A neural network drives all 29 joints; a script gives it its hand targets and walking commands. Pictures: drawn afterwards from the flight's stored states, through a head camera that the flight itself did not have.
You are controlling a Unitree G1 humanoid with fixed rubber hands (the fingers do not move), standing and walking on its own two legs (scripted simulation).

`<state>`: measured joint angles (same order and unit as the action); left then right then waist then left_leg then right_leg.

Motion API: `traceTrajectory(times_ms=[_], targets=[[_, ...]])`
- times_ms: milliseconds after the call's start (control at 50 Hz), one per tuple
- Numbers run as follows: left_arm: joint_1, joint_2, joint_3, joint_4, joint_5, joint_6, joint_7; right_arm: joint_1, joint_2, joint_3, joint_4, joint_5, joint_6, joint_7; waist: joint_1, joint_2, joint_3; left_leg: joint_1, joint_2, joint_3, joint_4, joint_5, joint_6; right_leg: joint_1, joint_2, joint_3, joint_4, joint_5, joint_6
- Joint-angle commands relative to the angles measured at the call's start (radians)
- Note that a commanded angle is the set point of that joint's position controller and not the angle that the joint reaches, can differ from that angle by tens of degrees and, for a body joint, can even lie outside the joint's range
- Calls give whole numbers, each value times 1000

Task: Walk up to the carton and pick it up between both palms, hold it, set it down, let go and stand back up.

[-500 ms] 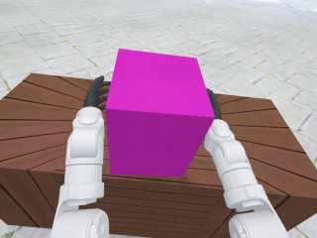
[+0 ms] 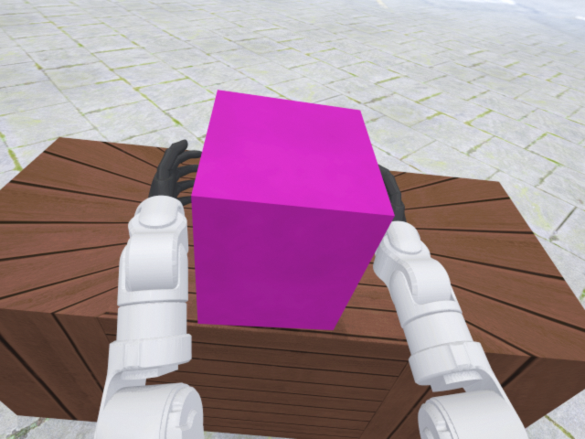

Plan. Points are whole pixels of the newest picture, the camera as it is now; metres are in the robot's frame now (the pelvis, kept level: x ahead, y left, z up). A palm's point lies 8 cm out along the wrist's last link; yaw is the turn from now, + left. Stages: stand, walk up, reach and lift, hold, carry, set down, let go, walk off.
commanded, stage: hold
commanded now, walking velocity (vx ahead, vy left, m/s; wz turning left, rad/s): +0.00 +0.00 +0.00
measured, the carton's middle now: (278, 217) +0.39 +0.01 +0.14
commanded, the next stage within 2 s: none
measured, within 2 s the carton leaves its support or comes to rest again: neither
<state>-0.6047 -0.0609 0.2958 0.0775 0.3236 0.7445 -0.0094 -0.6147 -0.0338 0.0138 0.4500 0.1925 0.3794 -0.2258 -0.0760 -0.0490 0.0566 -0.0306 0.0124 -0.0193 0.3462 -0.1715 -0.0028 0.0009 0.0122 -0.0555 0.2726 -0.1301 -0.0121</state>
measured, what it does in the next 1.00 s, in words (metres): stands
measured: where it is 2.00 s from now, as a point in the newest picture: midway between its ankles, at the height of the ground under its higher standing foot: outside the picture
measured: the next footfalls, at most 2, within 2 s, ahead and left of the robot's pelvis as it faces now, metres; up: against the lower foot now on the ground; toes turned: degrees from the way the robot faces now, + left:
none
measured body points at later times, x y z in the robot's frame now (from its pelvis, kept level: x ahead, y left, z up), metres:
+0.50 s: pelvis +0.01 +0.00 +0.00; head -0.03 +0.03 +0.45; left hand +0.38 +0.16 +0.19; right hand +0.38 -0.14 +0.17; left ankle +0.02 +0.12 -0.75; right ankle +0.02 -0.11 -0.75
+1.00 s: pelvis +0.00 +0.00 +0.00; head -0.03 +0.03 +0.45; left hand +0.37 +0.16 +0.19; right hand +0.37 -0.14 +0.17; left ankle +0.02 +0.12 -0.75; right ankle +0.02 -0.11 -0.75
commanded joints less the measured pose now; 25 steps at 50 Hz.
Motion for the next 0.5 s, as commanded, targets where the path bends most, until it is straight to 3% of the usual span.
traceTrajectory(times_ms=[0, 120, 220, 280, 360, 480], targets=[[-611, -560, -564, -100, -184, -72, -140, -920, 608, 382, -439, 84, -128, 99, 2, 69, -518, 129, -42, 26, -7, 257, -10, 114, 46, -20, -6, 167, 51], [-594, -540, -550, -90, -163, -67, -142, -858, 594, 361, -368, 71, -111, 101, -4, 76, -449, 102, -45, 34, -22, 215, -10, 94, 41, -17, -20, 117, 46], [-601, -545, -561, -125, -172, -61, -148, -875, 594, 373, -418, 83, -114, 91, -15, 62, -479, 123, -46, 29, -12, 279, -11, 118, 43, -16, -11, 182, 56], [-589, -539, -546, -93, -163, -60, -155, -876, 597, 372, -423, 77, -109, 84, -14, 54, -459, 106, -51, 30, -16, 249, -9, 121, 37, -11, -15, 184, 59], [-603, -529, -563, -138, -163, -67, -149, -851, 595, 377, -413, 81, -110, 89, -15, 86, -480, 132, -48, 26, -11, 254, -17, 114, 40, -15, -10, 166, 52], [-522, -536, -587, -176, -170, -57, -147, -821, 590, 427, -493, 111, -111, 79, -16, 77, -523, 169, -51, 18, 23, 391, -26, 155, 46, -13, 9, 313, 61]])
